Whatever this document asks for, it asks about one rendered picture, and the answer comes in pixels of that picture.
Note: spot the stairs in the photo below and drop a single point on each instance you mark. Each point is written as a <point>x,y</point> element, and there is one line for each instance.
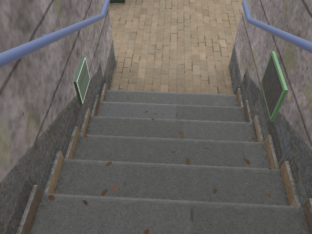
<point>168,163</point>

